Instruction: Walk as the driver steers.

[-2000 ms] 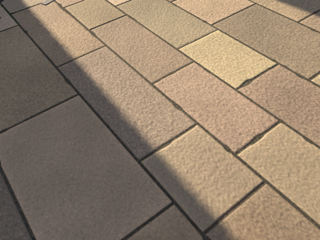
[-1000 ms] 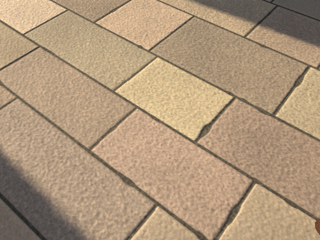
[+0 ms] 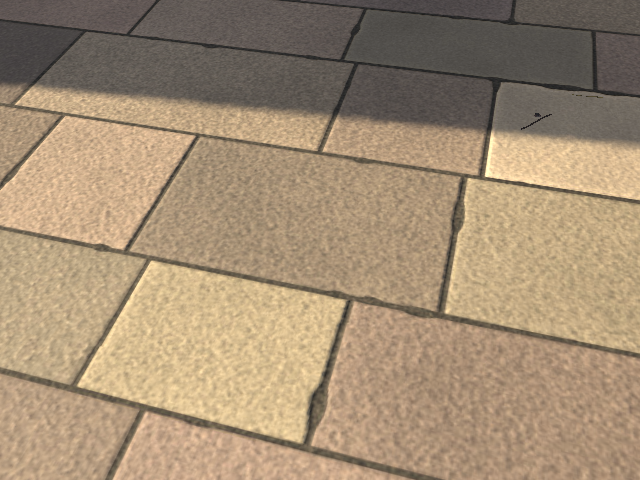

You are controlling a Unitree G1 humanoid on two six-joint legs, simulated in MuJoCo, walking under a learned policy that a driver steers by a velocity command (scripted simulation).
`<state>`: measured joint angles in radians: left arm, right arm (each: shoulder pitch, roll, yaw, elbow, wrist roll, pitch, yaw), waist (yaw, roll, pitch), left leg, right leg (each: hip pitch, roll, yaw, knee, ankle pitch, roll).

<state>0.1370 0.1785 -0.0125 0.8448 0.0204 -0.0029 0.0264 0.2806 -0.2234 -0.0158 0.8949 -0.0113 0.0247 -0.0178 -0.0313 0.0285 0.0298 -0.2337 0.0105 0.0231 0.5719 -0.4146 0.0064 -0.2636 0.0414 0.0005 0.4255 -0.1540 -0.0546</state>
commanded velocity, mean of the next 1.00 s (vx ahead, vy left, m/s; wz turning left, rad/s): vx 0.07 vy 0.00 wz -0.02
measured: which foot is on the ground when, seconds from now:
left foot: down 0.00-0.82, up 0.84-1.00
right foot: down 0.00-1.00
